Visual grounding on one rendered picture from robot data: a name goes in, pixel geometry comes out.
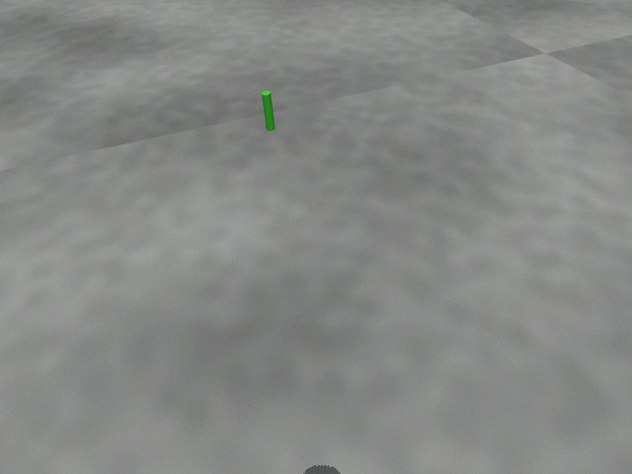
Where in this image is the can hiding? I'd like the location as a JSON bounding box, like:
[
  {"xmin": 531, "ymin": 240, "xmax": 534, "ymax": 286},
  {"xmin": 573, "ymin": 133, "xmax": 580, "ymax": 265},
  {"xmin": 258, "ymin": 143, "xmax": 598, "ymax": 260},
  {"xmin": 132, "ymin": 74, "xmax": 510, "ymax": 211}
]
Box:
[{"xmin": 262, "ymin": 91, "xmax": 275, "ymax": 130}]

